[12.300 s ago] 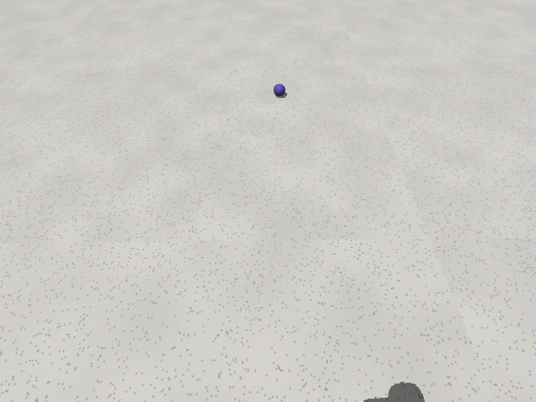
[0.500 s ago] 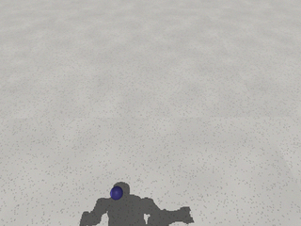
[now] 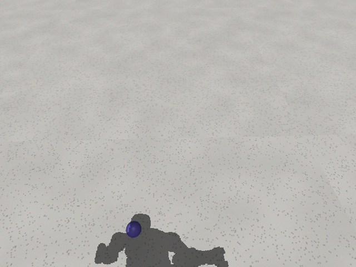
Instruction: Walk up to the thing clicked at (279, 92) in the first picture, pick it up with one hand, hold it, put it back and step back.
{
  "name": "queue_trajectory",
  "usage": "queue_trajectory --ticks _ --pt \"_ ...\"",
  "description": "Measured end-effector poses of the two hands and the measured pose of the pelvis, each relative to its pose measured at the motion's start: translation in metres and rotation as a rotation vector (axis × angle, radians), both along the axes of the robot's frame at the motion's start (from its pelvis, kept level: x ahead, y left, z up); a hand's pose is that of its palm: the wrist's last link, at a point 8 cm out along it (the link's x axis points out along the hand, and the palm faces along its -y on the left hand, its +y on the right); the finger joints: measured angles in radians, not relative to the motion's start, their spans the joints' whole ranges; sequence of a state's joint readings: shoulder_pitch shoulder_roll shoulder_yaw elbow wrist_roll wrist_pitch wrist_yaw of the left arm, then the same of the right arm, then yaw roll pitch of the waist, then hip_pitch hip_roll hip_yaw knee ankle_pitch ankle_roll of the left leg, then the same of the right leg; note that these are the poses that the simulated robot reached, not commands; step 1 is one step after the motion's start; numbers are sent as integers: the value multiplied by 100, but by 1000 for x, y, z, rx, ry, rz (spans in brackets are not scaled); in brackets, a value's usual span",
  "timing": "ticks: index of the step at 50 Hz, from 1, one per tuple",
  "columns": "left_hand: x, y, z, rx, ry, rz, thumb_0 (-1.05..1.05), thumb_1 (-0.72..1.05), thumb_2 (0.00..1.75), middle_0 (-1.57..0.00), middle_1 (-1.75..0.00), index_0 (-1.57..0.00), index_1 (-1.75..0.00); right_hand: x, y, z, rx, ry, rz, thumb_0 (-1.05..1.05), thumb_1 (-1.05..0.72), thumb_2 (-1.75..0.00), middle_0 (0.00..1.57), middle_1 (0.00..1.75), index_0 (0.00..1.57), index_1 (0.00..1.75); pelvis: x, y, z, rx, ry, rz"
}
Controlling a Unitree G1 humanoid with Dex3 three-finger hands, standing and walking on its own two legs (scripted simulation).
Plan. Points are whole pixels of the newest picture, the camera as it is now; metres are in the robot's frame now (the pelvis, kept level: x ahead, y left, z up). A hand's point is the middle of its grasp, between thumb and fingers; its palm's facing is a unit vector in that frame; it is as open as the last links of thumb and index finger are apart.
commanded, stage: walk up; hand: left
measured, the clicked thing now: (133, 229) +0.42 +0.26 -0.74
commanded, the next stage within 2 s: stand in 0.36 s
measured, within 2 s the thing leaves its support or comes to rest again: neither
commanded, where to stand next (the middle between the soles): +0.04 +0.02 m, yaw +0 degrees
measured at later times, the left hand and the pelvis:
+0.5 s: hand out of the picture +0.08 +0.25 -0.16, palm faces -0.01 -0.94 -0.33, open 7.4 cm; pelvis +0.00 +0.00 +0.00, yaw +0 degrees
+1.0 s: hand out of the picture +0.10 +0.25 -0.15, palm faces -0.04 -0.94 -0.35, open 7.4 cm; pelvis +0.02 -0.01 +0.00, yaw -1 degrees
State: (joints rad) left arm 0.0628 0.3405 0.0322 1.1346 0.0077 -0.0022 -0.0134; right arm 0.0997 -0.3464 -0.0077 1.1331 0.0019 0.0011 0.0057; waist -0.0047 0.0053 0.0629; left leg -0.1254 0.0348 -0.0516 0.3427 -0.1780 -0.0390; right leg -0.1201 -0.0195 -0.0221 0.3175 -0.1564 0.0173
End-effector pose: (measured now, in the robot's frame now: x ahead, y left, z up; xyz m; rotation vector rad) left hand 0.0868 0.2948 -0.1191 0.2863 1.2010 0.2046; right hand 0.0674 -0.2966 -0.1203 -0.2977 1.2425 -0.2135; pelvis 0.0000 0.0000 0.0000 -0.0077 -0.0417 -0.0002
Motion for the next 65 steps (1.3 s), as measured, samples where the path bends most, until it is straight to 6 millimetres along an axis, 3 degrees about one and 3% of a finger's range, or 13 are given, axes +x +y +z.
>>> queue_trajectory --ticks 7,30,65 --pt "3 0 0 -1 -5 2 1 90 90 -20 -30 -20 -30 6 0 1 -3 -11 12 1 -91 -90 20 30 20 30 1 0 0 1 3 2" --pt "-16 4 -1 13 48 -4 1 90 90 -20 -30 -20 -30 10 0 0 -2 -7 29 1 -91 -90 20 30 20 30 7 -1 0 7 4 -4" --pt "10 -4 3 26 22 -44 1 90 90 -20 -30 -20 -30 12 -11 0 -7 -1 9 1 -91 -90 20 30 20 30 17 -8 0 8 5 -18"
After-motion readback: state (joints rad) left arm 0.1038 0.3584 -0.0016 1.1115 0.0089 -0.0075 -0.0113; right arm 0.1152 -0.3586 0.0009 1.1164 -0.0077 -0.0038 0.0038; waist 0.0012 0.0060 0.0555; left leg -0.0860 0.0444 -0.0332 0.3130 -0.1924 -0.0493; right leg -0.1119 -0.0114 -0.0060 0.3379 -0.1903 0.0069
